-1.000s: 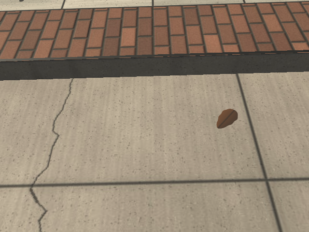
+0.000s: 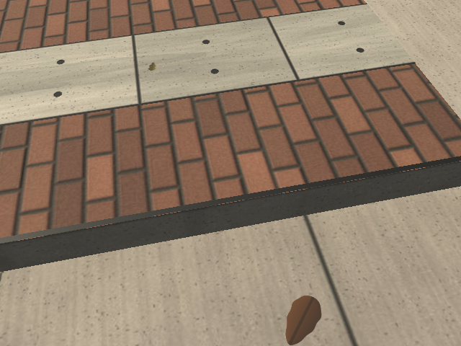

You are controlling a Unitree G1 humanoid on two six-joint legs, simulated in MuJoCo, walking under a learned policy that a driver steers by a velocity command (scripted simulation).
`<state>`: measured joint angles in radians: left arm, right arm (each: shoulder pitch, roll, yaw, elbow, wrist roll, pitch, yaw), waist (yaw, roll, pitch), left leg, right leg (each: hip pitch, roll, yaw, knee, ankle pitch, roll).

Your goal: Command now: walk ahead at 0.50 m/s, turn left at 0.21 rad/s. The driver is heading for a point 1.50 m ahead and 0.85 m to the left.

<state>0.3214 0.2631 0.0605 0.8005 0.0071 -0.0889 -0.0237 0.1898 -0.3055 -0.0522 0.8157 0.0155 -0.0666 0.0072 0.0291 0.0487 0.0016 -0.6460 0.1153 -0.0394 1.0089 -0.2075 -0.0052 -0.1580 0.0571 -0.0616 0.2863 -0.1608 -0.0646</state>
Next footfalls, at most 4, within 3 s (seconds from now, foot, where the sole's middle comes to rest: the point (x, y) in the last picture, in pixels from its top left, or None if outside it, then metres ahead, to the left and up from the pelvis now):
0.28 left None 0.32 0.16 -0.78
0.80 right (235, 306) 0.62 0.06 -0.78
1.28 left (145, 293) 0.65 0.34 -0.78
1.80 right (118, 181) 0.98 0.45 -0.63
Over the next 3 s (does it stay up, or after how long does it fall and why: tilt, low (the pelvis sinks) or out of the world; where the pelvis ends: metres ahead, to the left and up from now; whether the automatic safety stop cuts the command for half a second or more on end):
stays up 1.36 0.81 0.13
